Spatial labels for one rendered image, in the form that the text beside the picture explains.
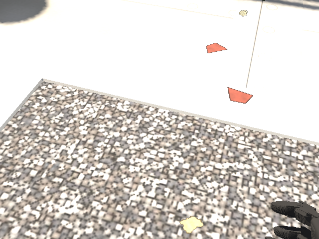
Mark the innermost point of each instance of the robot right hand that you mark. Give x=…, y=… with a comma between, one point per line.
x=302, y=212

